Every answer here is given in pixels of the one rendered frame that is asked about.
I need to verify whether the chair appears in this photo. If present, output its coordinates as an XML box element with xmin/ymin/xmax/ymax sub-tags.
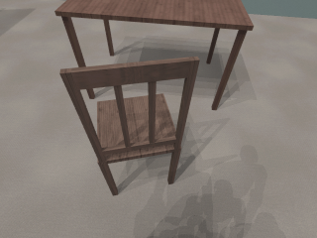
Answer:
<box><xmin>59</xmin><ymin>57</ymin><xmax>200</xmax><ymax>196</ymax></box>

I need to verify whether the table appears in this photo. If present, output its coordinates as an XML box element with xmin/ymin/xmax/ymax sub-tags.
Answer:
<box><xmin>54</xmin><ymin>0</ymin><xmax>254</xmax><ymax>111</ymax></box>

